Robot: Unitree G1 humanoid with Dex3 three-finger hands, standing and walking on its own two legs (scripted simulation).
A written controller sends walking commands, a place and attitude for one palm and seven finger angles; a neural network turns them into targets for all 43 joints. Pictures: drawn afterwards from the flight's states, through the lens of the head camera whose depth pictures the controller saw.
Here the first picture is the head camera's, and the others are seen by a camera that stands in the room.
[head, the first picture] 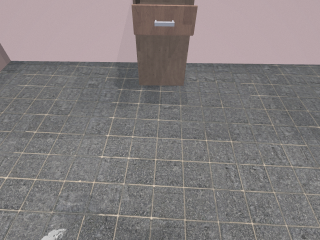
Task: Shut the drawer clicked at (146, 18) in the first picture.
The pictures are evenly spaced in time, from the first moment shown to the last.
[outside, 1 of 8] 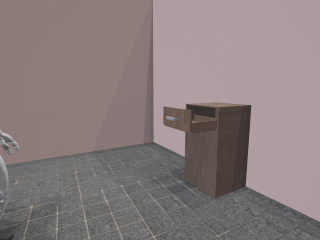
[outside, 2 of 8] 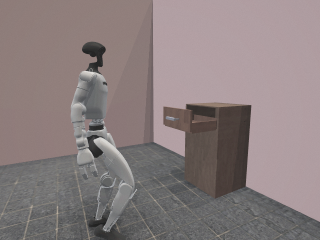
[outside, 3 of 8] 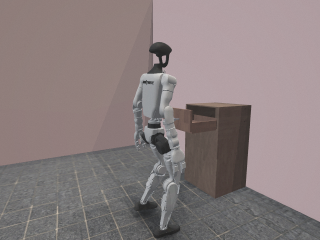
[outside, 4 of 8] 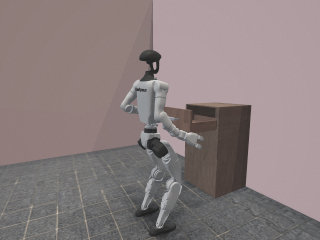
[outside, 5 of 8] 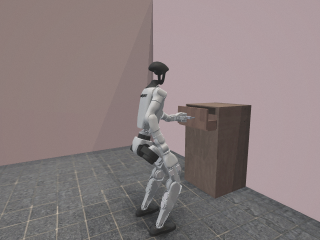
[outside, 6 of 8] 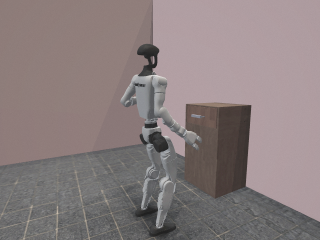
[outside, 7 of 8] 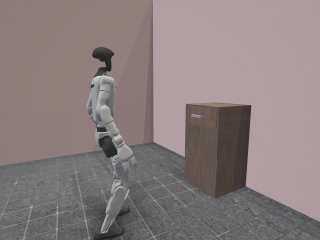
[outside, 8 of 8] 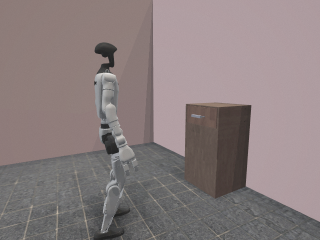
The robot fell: no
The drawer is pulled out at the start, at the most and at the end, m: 0.30 0.30 0.00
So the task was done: yes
